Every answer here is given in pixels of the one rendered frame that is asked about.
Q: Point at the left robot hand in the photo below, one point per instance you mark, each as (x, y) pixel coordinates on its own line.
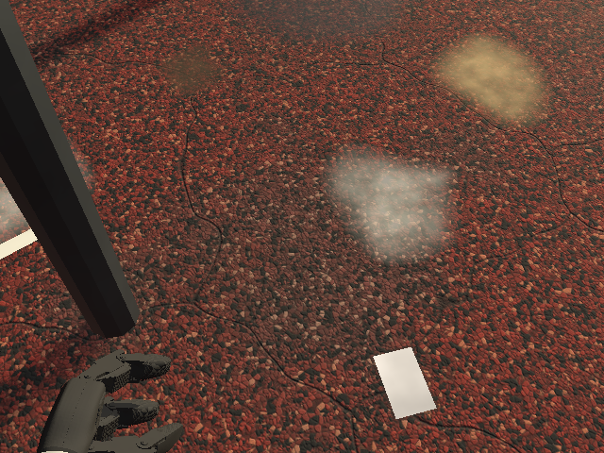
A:
(82, 416)

